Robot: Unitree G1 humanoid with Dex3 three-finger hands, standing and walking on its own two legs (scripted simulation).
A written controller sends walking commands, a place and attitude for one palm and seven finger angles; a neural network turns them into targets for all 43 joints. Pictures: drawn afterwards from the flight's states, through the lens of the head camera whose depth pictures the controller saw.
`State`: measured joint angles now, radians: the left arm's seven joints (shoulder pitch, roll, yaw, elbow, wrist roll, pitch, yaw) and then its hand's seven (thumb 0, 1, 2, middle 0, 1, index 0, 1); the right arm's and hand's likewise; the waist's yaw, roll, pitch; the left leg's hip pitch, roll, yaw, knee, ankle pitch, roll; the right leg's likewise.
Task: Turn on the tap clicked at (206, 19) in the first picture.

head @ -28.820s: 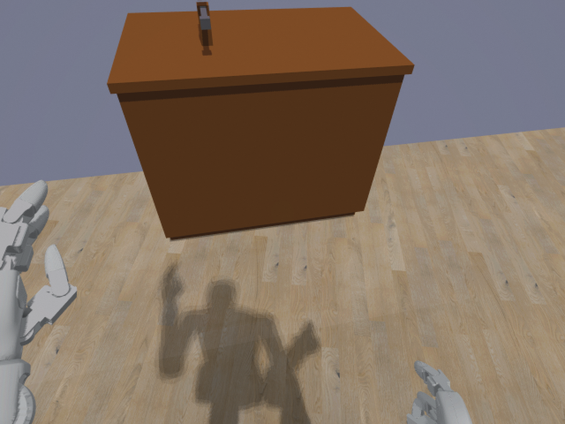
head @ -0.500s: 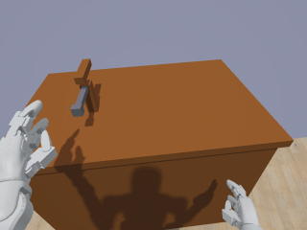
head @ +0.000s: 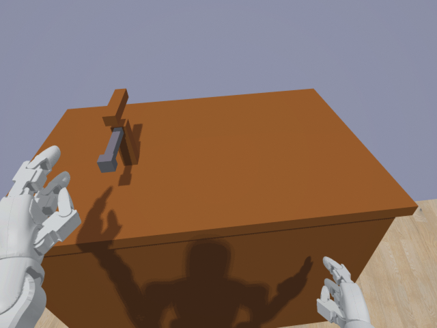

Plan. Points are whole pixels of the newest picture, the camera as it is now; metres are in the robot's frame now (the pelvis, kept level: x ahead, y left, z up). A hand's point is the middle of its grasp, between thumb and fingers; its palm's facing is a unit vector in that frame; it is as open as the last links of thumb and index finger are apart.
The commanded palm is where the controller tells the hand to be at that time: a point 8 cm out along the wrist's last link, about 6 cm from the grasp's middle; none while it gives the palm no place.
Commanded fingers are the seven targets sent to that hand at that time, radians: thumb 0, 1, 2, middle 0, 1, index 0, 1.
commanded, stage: turn the palm inward beside the body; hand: left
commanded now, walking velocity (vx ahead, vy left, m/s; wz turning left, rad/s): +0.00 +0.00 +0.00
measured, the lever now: (107, 163) +0.36 +0.29 +0.14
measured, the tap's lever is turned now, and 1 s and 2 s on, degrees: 0 0 0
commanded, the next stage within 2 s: reach beside the lever's end, fingers flat in 0.08 s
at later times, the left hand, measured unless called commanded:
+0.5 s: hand (77, 208) +0.21 +0.24 +0.19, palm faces +0.45 -0.88 -0.13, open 7.4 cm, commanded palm +0.16 +0.28 +0.20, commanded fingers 0.00 0.90 0.90 -0.20 -0.30 -0.20 -0.30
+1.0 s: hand (84, 196) +0.24 +0.25 +0.18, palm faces +0.47 -0.87 -0.12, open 7.5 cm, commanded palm +0.20 +0.30 +0.18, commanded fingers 0.00 0.90 0.90 -0.18 -0.25 -0.18 -0.25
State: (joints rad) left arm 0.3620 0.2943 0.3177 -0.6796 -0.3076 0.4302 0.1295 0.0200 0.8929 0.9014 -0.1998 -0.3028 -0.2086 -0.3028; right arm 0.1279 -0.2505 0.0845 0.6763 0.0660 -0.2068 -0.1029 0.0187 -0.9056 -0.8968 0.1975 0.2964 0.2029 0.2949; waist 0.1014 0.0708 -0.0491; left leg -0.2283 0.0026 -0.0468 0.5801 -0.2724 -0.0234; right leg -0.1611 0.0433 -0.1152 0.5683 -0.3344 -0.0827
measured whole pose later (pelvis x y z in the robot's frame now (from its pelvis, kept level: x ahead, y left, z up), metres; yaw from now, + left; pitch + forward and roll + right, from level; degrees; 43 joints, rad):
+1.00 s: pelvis +0.00 +0.00 +0.00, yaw +0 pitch -4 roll +1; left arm 0.17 0.30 0.34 -0.37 -0.27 0.35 0.14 0.02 0.89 0.90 -0.19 -0.27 -0.20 -0.27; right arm 0.14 -0.25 0.08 0.69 0.06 -0.19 -0.13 0.02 -0.91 -0.90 0.20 0.30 0.20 0.29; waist 0.08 0.06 -0.03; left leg -0.23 0.01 -0.04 0.54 -0.25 -0.03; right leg -0.17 0.05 -0.11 0.54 -0.32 -0.09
